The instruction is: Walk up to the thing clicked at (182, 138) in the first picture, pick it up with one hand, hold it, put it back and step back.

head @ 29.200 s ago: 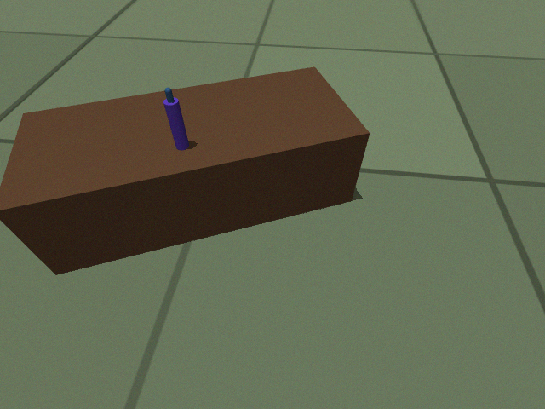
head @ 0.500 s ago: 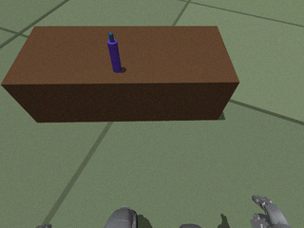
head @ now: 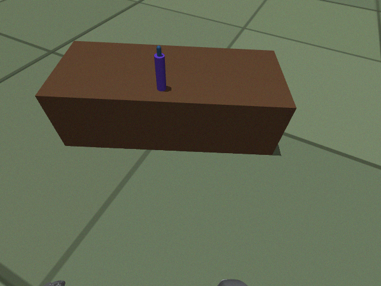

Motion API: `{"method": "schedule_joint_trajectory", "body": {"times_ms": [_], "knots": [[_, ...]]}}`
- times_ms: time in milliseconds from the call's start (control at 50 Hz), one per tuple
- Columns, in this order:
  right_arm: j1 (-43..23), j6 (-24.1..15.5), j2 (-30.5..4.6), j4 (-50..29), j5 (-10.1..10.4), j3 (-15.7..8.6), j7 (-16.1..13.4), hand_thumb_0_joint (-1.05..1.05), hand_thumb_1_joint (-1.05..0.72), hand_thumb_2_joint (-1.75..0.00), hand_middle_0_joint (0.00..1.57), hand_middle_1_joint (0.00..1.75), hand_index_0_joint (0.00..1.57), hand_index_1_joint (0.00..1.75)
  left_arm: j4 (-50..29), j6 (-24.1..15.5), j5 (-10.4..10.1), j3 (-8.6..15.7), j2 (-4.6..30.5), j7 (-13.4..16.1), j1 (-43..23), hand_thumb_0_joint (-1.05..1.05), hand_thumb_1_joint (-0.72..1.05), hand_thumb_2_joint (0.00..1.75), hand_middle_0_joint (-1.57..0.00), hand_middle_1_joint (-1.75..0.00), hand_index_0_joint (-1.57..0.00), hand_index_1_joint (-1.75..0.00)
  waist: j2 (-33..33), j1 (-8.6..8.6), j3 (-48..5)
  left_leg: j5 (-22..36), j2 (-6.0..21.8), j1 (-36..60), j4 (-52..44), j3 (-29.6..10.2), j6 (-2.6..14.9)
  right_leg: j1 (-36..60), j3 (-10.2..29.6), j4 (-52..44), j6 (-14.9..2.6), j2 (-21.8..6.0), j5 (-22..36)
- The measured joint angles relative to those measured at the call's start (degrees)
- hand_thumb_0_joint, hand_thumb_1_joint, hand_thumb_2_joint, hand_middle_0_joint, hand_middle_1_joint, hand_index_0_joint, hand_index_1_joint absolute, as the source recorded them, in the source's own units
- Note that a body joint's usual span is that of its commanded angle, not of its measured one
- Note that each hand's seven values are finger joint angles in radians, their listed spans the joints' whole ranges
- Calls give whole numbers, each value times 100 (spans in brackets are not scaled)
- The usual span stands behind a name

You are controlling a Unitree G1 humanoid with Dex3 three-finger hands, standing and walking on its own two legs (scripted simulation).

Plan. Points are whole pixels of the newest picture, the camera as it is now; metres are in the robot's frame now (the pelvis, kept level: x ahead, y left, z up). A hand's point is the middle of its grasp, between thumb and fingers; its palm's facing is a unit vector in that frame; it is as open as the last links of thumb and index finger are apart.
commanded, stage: step back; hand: left
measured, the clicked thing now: (160, 68) +1.13 +0.16 -0.22
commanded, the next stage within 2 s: stand in 0.84 s
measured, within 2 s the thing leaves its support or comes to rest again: neither
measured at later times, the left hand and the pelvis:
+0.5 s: hand out of the picture +0.06 +0.27 -0.15, palm faces -0.01 -0.94 -0.35, open 7.4 cm; pelvis +0.00 +0.00 +0.01, yaw -2 degrees
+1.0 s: hand (88, 282) +0.16 +0.24 -0.13, palm faces -0.03 -0.94 -0.35, open 7.4 cm; pelvis +0.03 -0.01 +0.01, yaw -1 degrees
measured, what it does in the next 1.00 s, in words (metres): steps on the spot: right foot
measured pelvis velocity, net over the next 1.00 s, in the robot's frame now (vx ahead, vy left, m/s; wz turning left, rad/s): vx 0.03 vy -0.01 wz -0.02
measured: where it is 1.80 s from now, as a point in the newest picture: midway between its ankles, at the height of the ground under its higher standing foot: outside the picture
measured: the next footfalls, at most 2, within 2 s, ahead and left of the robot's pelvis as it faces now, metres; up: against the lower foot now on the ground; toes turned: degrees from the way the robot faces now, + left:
right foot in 0.08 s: +0.04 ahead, -0.14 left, +0.00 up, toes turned -3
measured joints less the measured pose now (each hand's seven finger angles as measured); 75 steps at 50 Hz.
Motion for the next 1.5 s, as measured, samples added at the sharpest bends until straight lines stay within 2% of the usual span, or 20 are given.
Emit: {"method": "schedule_joint_trajectory", "body": {"times_ms": [60, 120, 160, 200, 240, 300, 340, 360, 420, 460, 480, 520, 540, 600, 720, 840, 860, 980, 1140, 1500], "knots": [[-103, -41, -22, -59, -34, -31, 47, 1, -90, -90, 21, 30, 20, 30, 195, -60, 37, 9, -27, -66, 190, 0, 90, 90, -20, -30, -20, -30, 43, 18, -142, 45, 118, -95, -8, 113, -24, 562, -153, -936, -8, -68, -169], [-192, -4, -125, -99, 12, -78, 63, 1, -90, -90, 21, 30, 20, 30, 435, -178, 114, 24, -172, -47, 269, 0, 90, 90, -20, -30, -20, -30, 347, 15, -130, -121, 358, -201, 219, -2, -94, 963, -337, -1813, 36, 125, 770], [-154, 28, -142, -55, 49, -93, 59, 1, -90, -90, 21, 30, 20, 30, 481, -254, 159, 4, -211, -58, 380, 0, 90, 90, -20, -30, -20, -30, 349, 76, -236, -720, 231, -343, 527, -153, -122, 916, -344, -1833, -21, 118, 787], [-101, 8, -202, -12, 91, -109, 77, 1, -90, -90, 21, 30, 20, 30, 507, -303, 162, -11, -260, -47, 434, 0, 90, 90, -20, -30, -21, -30, 334, 127, -251, -866, 98, -444, 830, -216, -131, 937, -352, -1891, -46, 46, 811], [-42, -26, -281, 43, 105, -132, 89, 1, -90, -90, 21, 30, 20, 30, 529, -345, 170, -29, -310, -36, 451, 0, 90, 90, -20, -30, -21, -30, 369, 156, -255, -867, 72, -464, 826, -210, -125, 971, -398, -1972, 15, -12, 870], [44, -79, -333, 142, 109, -161, 98, 1, -91, -90, 21, 30, 20, 30, 542, -345, 155, -63, -303, -51, 434, 0, 90, 90, -21, -30, -21, -30, 378, 171, -261, -607, 113, -213, 133, -101, -129, 980, -479, -1929, 135, -102, 826], [22, -117, -269, 225, 91, -184, 77, 1, -91, -90, 20, 30, 20, 30, 555, -306, 125, -94, -239, -45, 393, 0, 90, 90, -21, -30, -21, -30, 245, 170, -195, 275, 12, -34, -264, -26, -91, 962, -444, -1752, 210, -230, 714], [6, -139, -219, 248, 80, -180, 67, 1, -91, -90, 20, 30, 20, 30, 575, -282, 91, -114, -206, -40, 384, 0, 90, 90, -20, -30, -21, -30, 170, 171, -193, 362, -33, -6, -299, 25, -62, 929, -388, -1664, 171, -270, 647], [-38, -176, -81, 251, 61, -131, 96, 1, -91, -90, 21, 30, 20, 30, 662, -228, 33, -123, -124, -29, 343, 0, 90, 90, -20, -30, -20, -30, 91, 128, -238, 223, -3, 16, -293, 97, 23, 765, -329, -1264, 10, -192, 105], [-81, -193, 3, 238, 55, -91, 105, 1, -91, -90, 21, 30, 20, 30, 705, -263, 16, -108, -71, -14, 302, 0, 90, 90, -20, -30, -20, -30, 70, 94, -231, 203, 60, 71, -335, 121, -6, 776, -392, -1358, -48, -158, 82], [-103, -195, 29, 240, 62, -72, 108, 1, -91, -90, 21, 30, 20, 30, 721, -296, 9, -103, -53, -6, 272, 0, 90, 90, -20, -30, -20, -30, 68, 82, -227, 190, 85, 86, -333, 126, -32, 852, -430, -1634, -62, -159, 250], [-166, -155, 46, 276, 110, -46, 104, 1, -90, -90, 21, 30, 20, 30, 767, -368, 22, -92, -67, 19, 177, 0, 90, 90, -20, -30, -20, -30, 143, 60, -198, 129, 166, 101, -265, 86, -90, 1015, -494, -2020, 63, -104, 946], [-182, -123, 44, 294, 135, -40, 103, 1, -90, -90, 21, 30, 20, 30, 777, -396, 36, -95, -93, 25, 137, 0, 90, 90, -20, -30, -20, -30, 215, 43, -213, 95, 216, 90, -224, 38, -113, 1068, -541, -2100, 108, -55, 988], [-207, -87, 26, 347, 137, -34, 102, 1, -90, -90, 21, 30, 20, 30, 750, -444, 68, -123, -128, 3, 91, 0, 90, 90, -20, -30, -20, -30, 280, 34, -299, -139, 194, 63, -101, -40, -100, 1089, -576, -2063, 117, -47, 836], [-272, -198, -23, 496, 144, -51, 86, 1, -91, -90, 21, 30, 20, 30, 796, -405, 26, -165, -187, 27, -152, 0, 90, 90, -20, -30, -20, -30, 241, 27, -298, -79, 36, 227, -271, -9, -48, 1156, -556, -1975, 217, -213, 642], [-439, -204, 24, 486, 193, -56, 25, 1, -91, -90, 21, 30, 20, 30, 742, -396, -16, -149, -145, 81, -500, 0, 90, 90, -20, -30, -20, -30, 186, 39, -154, -136, 55, 259, -266, 4, -59, 1115, -561, -1839, 134, -198, 590], [-481, -192, 23, 497, 197, -44, 8, 1, -91, -90, 21, 30, 20, 30, 751, -401, -41, -162, -145, 91, -541, 0, 90, 90, -20, -30, -20, -30, 186, 33, -138, -142, 65, 276, -270, 9, -73, 1160, -556, -1903, 164, -190, 570], [-755, -133, -1, 575, 251, 39, -34, 1, -91, -90, 21, 30, 20, 30, 894, -389, -88, -293, -281, 110, -672, 0, 90, 90, -20, -30, -20, -30, 263, -52, -69, 129, 126, 560, -785, 27, -147, 1436, -541, -2438, 162, -127, 850], [-921, -77, 0, 730, 257, 118, 31, 0, -91, -90, 21, 30, 20, 30, 1084, -400, -68, -389, -407, 86, -697, 0, 90, 90, -20, -30, -20, -30, 310, -79, -75, 542, 194, 835, -1422, 17, -211, 1696, -556, -3059, 115, -51, 1259], [-587, -86, -15, 1077, 201, 134, 93, 1, -91, -90, 21, 30, 20, 30, 1387, -394, -44, -383, -306, 46, -344, 0, 90, 90, -20, -30, -20, -30, 313, -40, -230, 886, 265, 811, -1736, -5, -264, 1670, -576, -3371, 61, 25, 1601]]}}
